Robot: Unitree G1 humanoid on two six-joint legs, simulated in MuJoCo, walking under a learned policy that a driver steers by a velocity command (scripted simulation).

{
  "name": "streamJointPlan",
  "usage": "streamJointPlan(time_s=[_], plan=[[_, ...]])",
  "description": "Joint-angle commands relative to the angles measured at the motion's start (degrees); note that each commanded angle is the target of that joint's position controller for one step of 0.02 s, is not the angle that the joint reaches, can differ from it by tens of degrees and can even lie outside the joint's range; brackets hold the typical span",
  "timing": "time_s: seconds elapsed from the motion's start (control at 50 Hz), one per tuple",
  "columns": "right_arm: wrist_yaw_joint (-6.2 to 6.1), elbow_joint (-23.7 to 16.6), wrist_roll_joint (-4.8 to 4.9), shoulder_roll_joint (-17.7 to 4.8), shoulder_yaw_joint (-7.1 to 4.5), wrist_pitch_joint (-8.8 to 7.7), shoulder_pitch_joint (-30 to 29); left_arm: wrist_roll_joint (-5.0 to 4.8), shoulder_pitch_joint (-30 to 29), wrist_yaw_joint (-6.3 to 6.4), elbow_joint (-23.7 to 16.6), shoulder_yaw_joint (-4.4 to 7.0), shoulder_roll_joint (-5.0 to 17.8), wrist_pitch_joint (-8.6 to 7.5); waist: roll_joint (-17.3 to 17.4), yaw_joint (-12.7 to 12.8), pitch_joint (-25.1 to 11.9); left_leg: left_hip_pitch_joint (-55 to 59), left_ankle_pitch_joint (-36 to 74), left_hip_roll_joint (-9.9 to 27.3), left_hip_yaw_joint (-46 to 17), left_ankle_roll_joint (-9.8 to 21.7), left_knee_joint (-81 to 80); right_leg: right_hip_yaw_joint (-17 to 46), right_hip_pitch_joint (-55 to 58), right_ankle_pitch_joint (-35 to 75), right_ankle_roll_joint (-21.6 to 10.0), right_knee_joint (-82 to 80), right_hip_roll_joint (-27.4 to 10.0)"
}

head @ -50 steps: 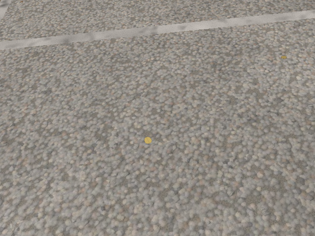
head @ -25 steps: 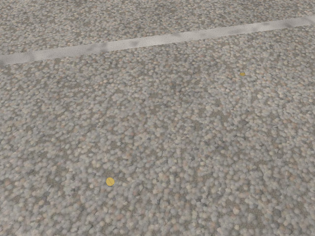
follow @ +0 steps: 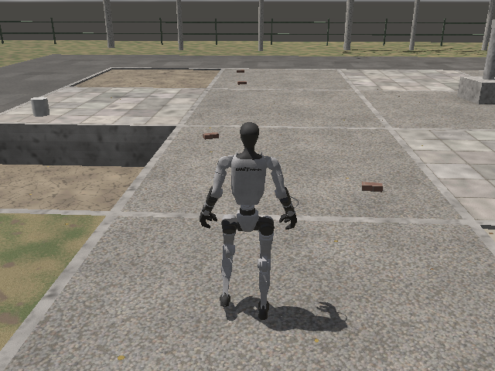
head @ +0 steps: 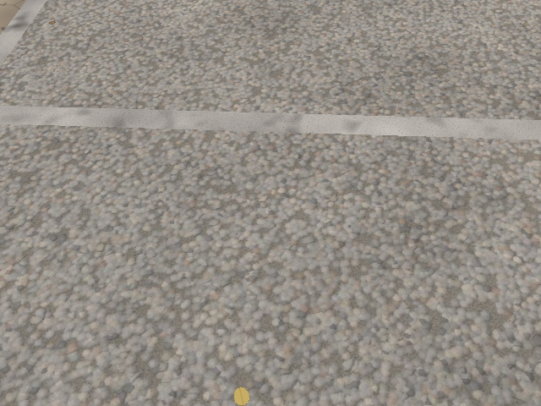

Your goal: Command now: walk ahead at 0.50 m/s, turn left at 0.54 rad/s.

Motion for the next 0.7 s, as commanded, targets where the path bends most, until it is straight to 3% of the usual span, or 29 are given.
streamJointPlan(time_s=[0.02, 0.12, 0.18, 0.22, 0.26, 0.28, 0.3, 0.32, 0.34, 0.36, 0.38, 0.4, 0.42, 0.44, 0.48, 0.52, 0.6, 0.7], plan=[[0.48, -5.13, -0.54, -0.69, 0.02, 0.0, -1.3, -0.3, -1.75, 0.29, -2.32, 2.23, 7.81, -1.36, -7.16, -0.63, 0.51, -8.61, 4.91, 3.51, -2.84, -0.84, -4.55, 11.04, 5.57, 11.87, -9.84, -12.23, -16.71], [2.27, -7.23, -0.47, 0.22, 0.86, -0.86, -9.3, -0.61, -0.64, 0.83, -0.22, 2.9, 10.45, -0.49, -5.69, 1.93, 2.13, -5.58, 17.62, 2.44, 1.07, 0.06, -20.38, 1.24, 7.22, 15.13, -7.92, -12.6, -15.21], [3.14, -9.38, -0.27, -0.09, 0.95, -0.9, -14.03, -1.44, 1.81, 0.88, 1.4, 3.36, 11.97, 0.3, -5.57, 3.16, 3.55, -5.0, 16.67, 1.62, 3.36, 1.68, -25.74, -1.5, 11.02, 16.82, -6.79, -11.51, -16.37], [3.6, -10.62, -0.32, -1.08, 0.55, -0.79, -15.17, -1.98, 2.38, 0.95, 2.07, 3.7, 13.04, 1.06, -6.15, 2.5, 3.34, -3.61, 12.35, 0.14, 5.26, 3.52, -27.94, -3.3, 14.25, 25.15, -5.76, -8.2, -17.19], [3.57, -10.62, -0.62, -3.35, -0.68, -0.35, -11.54, -2.43, 2.21, 1.33, 2.09, 4.23, 14.94, 1.88, -8.23, -0.56, -0.49, 4.05, 6.35, -3.9, 8.68, 6.03, -28.43, -5.49, 15.97, 44.79, -4.55, 0.87, -16.96], [3.29, -9.08, -0.53, -5.48, -2.02, -0.1, -4.59, -2.69, 1.62, 1.52, 1.91, 4.24, 15.26, 2.38, -7.95, -4.83, -4.4, 13.42, 6.74, -6.48, 9.91, 7.84, -30.69, -7.04, 14.22, 50.29, -3.46, 10.61, -15.78], [2.39, -6.45, -0.31, -8.91, -3.99, 0.37, 5.45, -2.45, 1.92, 1.8, 1.47, 3.58, 13.83, 2.38, -6.25, -9.76, -9.46, 29.32, 9.53, -7.47, 7.84, 10.14, -33.16, -8.1, 5.66, 44.87, -1.37, 24.29, -13.64], [1.1, -5.41, 0.13, -14.54, -5.2, 0.82, 9.62, 0.25, 4.93, 1.59, -0.55, 1.46, 7.15, 1.87, 6.62, -7.68, -13.75, 47.79, 9.88, 5.91, -14.13, 15.85, -33.67, -7.85, -15.5, 1.93, 1.75, 44.49, -7.83], [1.58, -7.96, -0.17, -16.36, -4.75, -0.34, 8.12, -0.05, 5.69, 0.97, -3.32, 0.08, 5.57, -0.12, 11.13, -5.22, -23.83, 57.34, -3.17, 16.31, -45.86, 25.94, -44.17, 5.29, -30.27, -25.0, 3.32, 58.55, 1.64], [1.95, -7.31, -0.58, -10.23, -3.1, -1.12, 7.59, -2.53, -0.18, 0.21, -3.49, 1.4, 11.19, -1.31, 2.72, -8.43, -19.82, 54.4, -4.59, 15.69, -39.64, 21.96, -47.84, 10.48, -35.65, -19.79, 2.48, 59.64, -2.49], [1.95, -6.54, -0.78, -7.83, -2.31, -1.66, 5.57, -3.54, -1.78, -0.05, -3.82, 1.13, 10.96, -1.82, 1.83, -7.04, -12.18, 46.23, -0.92, 14.03, -30.34, 19.56, -47.99, 8.88, -36.02, -14.73, 1.39, 55.94, -4.99], [1.88, -6.58, -0.82, -5.96, -1.61, -1.96, 1.56, -2.53, -1.97, 0.46, -2.76, 0.97, 10.12, -1.78, -2.57, -4.43, -7.91, 37.53, 5.61, 11.63, -23.33, 17.18, -47.88, 8.32, -32.89, -10.52, 1.4, 51.47, -7.92], [1.8, -6.78, -1.35, -3.84, -0.85, -2.28, -1.33, -1.55, -1.36, 0.65, -2.06, 1.27, 10.35, -1.22, -1.31, -2.57, -5.73, 31.31, 13.06, 9.75, -18.39, 16.1, -48.72, 8.49, -29.06, -7.83, 1.7, 47.83, -9.62], [1.71, -6.79, -1.98, -3.21, -0.48, -2.58, -2.55, -1.53, 0.56, 0.43, -1.24, 1.31, 10.12, -0.38, 0.38, -1.05, -5.36, 27.2, 16.73, 8.68, -15.44, 15.71, -50.24, 8.68, -25.36, -5.94, 1.93, 47.11, -10.49], [1.6, -5.16, -2.1, -3.88, -0.62, -3.62, -2.37, -1.48, 2.41, 0.4, -0.02, 0.96, 8.3, 1.07, -0.01, -0.17, -4.89, 23.47, 22.57, 8.34, -10.46, 16.12, -52.74, 7.93, -23.18, -3.5, 3.03, 44.95, -10.55], [1.28, -3.43, -2.24, -4.72, -0.83, -4.33, -1.37, -1.41, -0.17, 0.66, -0.63, 0.6, 7.14, 1.92, -0.69, -0.72, -2.28, 22.59, 24.56, 7.79, -5.89, 15.46, -54.85, 8.12, -26.08, 1.69, 3.97, 40.78, -10.57], [0.53, -1.48, -2.53, -4.6, -0.53, -4.49, -0.47, -1.8, -5.35, 0.03, -1.59, 0.17, 5.75, 1.54, -0.44, -3.07, 0.38, 24.44, 22.79, 5.49, 2.19, 11.9, -56.65, 8.44, -27.16, 16.06, 3.62, 26.88, -8.4], [0.13, 1.62, -1.93, -6.02, -0.89, -3.84, 3.04, -2.02, -12.47, -1.82, -4.55, -0.59, 4.17, 1.06, -1.32, -6.43, 3.69, 32.7, 22.51, 8.93, 5.41, 10.76, -56.95, 6.62, -29.46, 19.12, 1.59, 15.45, -6.27]])
Velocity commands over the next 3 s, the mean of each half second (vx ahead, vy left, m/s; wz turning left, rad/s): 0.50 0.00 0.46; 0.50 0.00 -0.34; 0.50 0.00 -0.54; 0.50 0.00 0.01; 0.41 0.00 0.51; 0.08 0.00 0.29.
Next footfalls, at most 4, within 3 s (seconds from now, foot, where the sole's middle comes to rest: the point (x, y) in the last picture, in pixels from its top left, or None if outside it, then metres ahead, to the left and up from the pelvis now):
0.30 left None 0.31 0.16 -0.78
0.86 right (296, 338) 0.66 0.01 -0.78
1.32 left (231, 251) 0.94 0.20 -0.78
1.82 right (341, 207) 1.11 -0.14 -0.78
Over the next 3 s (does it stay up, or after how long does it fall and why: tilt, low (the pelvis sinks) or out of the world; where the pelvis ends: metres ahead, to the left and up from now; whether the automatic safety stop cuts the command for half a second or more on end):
stays up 1.44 -0.05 -0.01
